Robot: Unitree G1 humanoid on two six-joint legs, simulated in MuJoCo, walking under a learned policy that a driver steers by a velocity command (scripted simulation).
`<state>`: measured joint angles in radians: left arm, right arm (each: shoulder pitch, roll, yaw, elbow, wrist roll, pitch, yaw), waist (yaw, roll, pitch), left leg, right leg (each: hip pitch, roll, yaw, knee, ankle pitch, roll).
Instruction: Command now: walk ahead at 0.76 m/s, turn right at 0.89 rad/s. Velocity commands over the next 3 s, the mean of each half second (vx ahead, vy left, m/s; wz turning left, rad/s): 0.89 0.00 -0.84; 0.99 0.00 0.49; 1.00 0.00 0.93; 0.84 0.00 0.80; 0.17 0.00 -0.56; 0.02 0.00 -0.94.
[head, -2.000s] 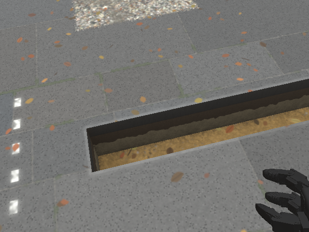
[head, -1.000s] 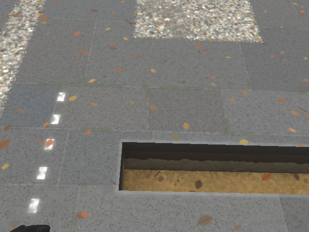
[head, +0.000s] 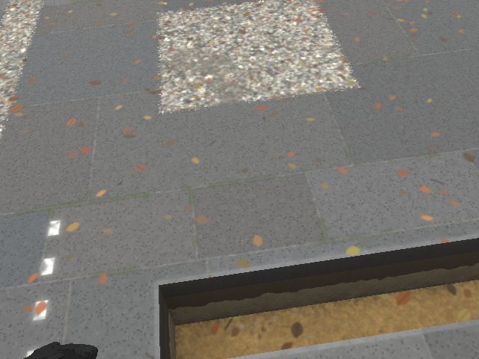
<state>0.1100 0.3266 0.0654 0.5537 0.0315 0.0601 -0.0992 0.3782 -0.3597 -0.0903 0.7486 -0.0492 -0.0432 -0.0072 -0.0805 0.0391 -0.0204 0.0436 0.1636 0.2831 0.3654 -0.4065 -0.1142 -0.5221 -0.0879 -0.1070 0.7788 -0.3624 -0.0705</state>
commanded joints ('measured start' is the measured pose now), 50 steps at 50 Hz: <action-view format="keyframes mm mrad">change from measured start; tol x64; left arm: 1 221 102 40 31 -2 -29 23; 25 297 -44 -29 123 -4 -145 110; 41 -870 -7 -71 -270 -28 -165 68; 45 371 200 24 126 4 -87 52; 50 27 74 1 163 24 -86 109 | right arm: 1 -97 -150 -27 -63 10 7 5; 17 -380 -7 57 -182 6 8 50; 22 647 -163 -39 126 9 -20 -6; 50 115 -49 -22 83 62 -20 26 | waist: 1 207 -18 -25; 22 -503 46 -218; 50 114 -254 -204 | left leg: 1 -275 108 23 290 473 168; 5 -1075 -89 -338 1063 -11 79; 22 447 -195 -201 493 300 142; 26 -245 198 -1102 1 157 476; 31 -562 1 -783 -91 257 419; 39 454 64 -891 110 485 369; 42 -547 -48 -695 -392 434 298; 50 -619 -126 -413 939 226 228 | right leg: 1 440 172 -106 -87 -33 -77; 4 721 -192 873 -605 -371 -211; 21 -35 70 357 122 1211 -92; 23 -291 321 298 949 -132 -60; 33 181 84 73 373 332 21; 39 -1047 2 248 350 -148 78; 44 1107 143 30 78 313 31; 50 602 -218 553 -357 -121 34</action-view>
